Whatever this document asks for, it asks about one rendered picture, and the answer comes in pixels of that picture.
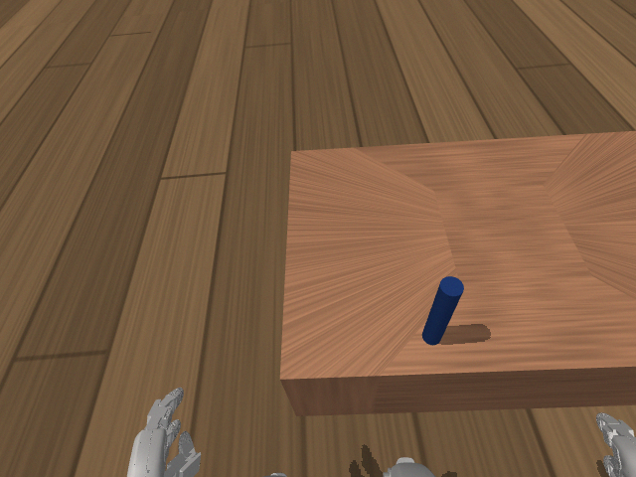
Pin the can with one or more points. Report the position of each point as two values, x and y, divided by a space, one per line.
446 299

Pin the left robot hand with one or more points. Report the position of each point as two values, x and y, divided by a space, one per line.
151 445

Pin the right robot hand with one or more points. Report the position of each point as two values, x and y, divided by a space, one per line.
620 437

